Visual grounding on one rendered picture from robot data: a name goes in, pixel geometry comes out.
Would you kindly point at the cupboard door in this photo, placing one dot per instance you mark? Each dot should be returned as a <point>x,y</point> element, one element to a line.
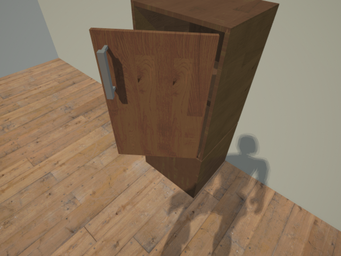
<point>162,81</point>

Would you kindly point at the handle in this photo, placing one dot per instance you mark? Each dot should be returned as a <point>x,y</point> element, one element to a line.
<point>105,72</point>

